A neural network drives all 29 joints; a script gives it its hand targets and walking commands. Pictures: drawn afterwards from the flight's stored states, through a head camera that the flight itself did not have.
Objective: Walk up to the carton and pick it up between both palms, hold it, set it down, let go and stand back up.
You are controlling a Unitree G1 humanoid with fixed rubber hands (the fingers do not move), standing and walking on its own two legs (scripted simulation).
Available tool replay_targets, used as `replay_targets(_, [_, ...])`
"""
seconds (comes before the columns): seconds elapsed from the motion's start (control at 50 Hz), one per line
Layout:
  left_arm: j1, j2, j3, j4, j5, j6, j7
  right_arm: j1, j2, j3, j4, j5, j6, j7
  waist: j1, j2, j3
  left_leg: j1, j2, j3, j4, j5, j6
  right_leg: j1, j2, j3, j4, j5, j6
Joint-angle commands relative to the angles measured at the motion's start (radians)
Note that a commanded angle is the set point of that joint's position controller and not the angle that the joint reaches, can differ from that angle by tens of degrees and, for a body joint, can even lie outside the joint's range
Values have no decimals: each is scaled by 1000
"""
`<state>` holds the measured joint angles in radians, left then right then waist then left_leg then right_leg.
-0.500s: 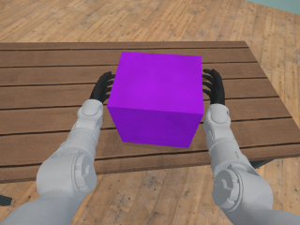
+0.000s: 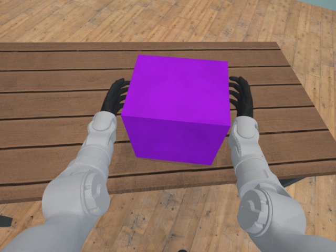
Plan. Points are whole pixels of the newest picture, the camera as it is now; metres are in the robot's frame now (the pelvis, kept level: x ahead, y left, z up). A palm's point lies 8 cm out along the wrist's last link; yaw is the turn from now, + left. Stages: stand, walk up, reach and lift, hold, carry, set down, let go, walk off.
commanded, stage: set down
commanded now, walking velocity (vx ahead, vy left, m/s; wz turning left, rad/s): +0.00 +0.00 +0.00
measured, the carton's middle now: (177, 114) +0.45 -0.08 -0.01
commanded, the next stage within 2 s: none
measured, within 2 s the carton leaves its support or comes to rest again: rests again in 0.84 s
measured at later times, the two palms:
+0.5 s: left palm (113, 112) +0.45 +0.09 +0.02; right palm (243, 116) +0.38 -0.23 +0.05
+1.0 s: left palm (93, 121) +0.44 +0.14 +0.01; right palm (231, 135) +0.35 -0.20 +0.01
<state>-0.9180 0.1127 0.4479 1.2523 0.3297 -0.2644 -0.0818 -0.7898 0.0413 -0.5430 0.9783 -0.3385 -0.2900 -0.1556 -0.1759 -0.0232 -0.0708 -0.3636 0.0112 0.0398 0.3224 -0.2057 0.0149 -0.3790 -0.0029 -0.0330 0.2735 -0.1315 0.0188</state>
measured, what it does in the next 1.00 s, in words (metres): stands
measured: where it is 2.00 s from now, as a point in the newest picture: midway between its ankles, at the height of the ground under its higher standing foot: outside the picture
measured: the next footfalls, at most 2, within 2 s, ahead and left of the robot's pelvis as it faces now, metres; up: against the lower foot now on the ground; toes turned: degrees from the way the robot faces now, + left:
none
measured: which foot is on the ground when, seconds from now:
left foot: down 0.00-1.00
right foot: down 0.00-1.00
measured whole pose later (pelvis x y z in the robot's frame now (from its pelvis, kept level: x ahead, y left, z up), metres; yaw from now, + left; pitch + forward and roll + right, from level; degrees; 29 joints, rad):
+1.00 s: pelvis -0.04 +0.01 -0.02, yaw -1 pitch +25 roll -2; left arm -1.07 0.30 0.12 1.52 -0.03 -0.35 -0.01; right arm -0.86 0.02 -0.42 1.18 0.06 -0.31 -0.19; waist -0.20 -0.01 -0.22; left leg -0.75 0.01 0.04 0.53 -0.22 0.01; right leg -0.74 -0.01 -0.03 0.41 -0.12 0.02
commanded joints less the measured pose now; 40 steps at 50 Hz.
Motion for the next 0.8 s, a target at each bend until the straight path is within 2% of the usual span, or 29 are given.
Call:
replay_targets(0.0, [-527, -388, -52, 60, 57, -44, -116, -334, 602, 215, 96, -110, -12, 191, 41, 47, -509, -86, -28, 13, -14, 315, 3, 556, -54, 15, 173, 816, 49])
replay_targets(0.26, [-521, -283, -5, 87, 74, -55, -85, -292, 490, 145, 124, -114, -12, 160, 44, 44, -489, -89, -31, 11, 0, 356, 4, 501, -50, 19, 172, 810, 47])
replay_targets(0.34, [-513, -162, 14, 106, 61, -63, -55, -265, 368, 123, 136, -91, -18, 133, 48, 43, -502, -134, -34, 16, -5, 347, 8, 511, -55, 30, 187, 833, 48])
replay_targets(0.38, [-498, -35, 9, 109, 23, -69, -23, -248, 233, 127, 153, -40, -25, 106, 51, 50, -526, -141, -32, 21, 0, 353, 4, 503, -52, 37, 193, 833, 44])
replay_targets(0.44, [-494, 147, -53, 113, -81, -78, 36, -257, 55, 194, 181, 88, -39, 48, 45, 60, -570, -177, -29, 30, 17, 355, 0, 473, -47, 52, 202, 829, 36])
replay_targets(0.5, [-542, 184, -132, 112, -178, -84, 65, -310, 34, 263, 163, 174, -42, 15, 24, 55, -660, -243, -31, 38, 40, 336, 3, 473, -47, 70, 228, 864, 42])
replay_targets(0.6, [-618, 224, -231, 77, -306, -136, 80, -382, 18, 304, 17, 219, -75, -20, -18, 34, -901, -449, -43, 48, 64, 256, 18, 571, -77, 99, 312, 998, 59])
replay_targets(0.64, [-647, 196, -270, 44, -331, -150, 76, -399, 45, 308, -6, 220, -71, -21, -33, 65, -961, -456, -45, 42, 72, 266, 15, 567, -82, 88, 325, 1000, 62])
replay_targets(0.68, [-670, 194, -299, 46, -345, -155, 72, -414, 22, 305, 19, 235, -67, -19, -36, 123, -1000, -363, -43, 29, 114, 330, -7, 486, -66, 63, 321, 956, 55])
replay_targets(0.74, [-689, 234, -321, 82, -367, -150, 75, -431, -79, 299, 78, 286, -59, -16, -26, 195, -1010, -197, -33, 12, 186, 418, -46, 321, -36, 40, 291, 837, 30])
replay_targets(0.78, [-687, 276, -336, 120, -388, -136, 80, -442, -162, 295, 113, 331, -52, -18, -18, 224, -998, -98, -23, 6, 228, 464, -66, 206, -12, 29, 267, 738, 14])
